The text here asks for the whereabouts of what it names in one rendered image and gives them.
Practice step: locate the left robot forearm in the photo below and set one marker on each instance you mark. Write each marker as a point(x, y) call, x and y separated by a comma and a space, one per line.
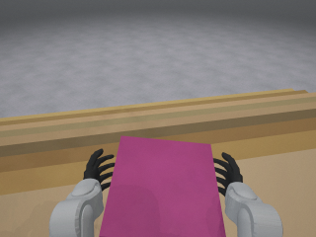
point(75, 216)

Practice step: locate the carton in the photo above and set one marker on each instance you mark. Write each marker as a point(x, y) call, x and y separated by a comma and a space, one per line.
point(163, 188)

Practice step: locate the robot right hand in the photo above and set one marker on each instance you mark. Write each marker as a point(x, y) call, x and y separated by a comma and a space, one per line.
point(231, 175)

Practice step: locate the robot left hand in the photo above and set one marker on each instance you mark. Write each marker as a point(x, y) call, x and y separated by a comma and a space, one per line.
point(93, 170)

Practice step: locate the right robot forearm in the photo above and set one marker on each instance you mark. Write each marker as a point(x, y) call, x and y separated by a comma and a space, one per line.
point(252, 217)

